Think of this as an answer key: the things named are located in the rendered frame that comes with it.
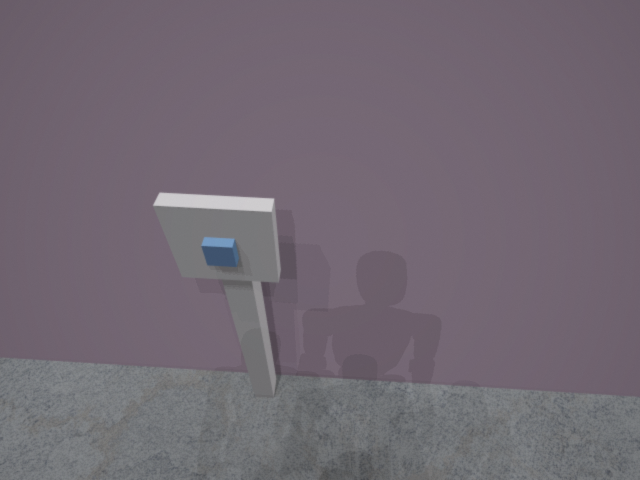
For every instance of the panel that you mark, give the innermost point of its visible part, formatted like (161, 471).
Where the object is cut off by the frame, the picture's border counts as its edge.
(186, 219)

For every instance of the button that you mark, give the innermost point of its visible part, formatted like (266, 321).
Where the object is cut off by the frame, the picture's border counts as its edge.
(220, 251)

